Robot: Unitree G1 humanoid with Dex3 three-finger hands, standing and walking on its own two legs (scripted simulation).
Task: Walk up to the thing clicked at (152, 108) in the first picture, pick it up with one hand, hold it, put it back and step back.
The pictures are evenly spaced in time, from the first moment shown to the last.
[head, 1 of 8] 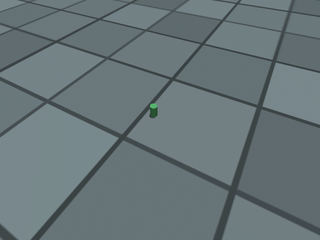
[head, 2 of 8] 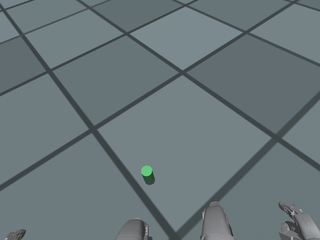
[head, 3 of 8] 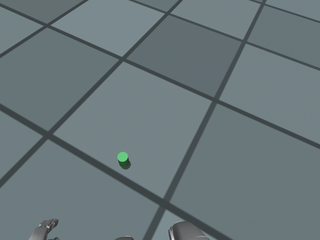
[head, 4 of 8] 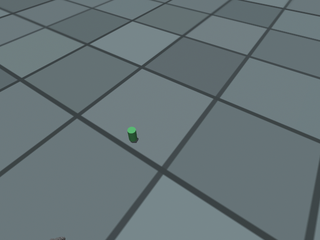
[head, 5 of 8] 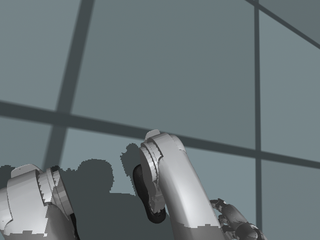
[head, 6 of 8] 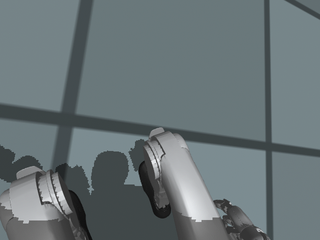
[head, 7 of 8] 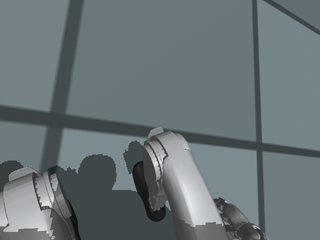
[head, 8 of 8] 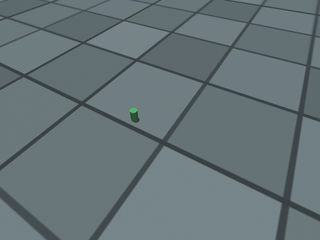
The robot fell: no
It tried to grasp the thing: no
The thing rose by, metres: 0.00
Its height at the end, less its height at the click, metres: +0.00
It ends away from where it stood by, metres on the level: 0.00
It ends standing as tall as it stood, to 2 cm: yes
